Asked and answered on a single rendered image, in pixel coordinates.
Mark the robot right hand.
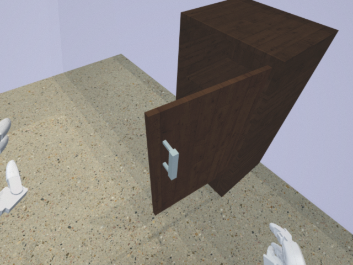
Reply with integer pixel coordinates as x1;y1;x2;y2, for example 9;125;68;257
263;223;306;265

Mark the robot left hand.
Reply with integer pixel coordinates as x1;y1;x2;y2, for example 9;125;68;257
0;118;28;216

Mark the handle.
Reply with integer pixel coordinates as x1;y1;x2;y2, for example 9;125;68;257
163;140;179;180

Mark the cupboard door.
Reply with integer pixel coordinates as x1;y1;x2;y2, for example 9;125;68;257
145;65;272;216

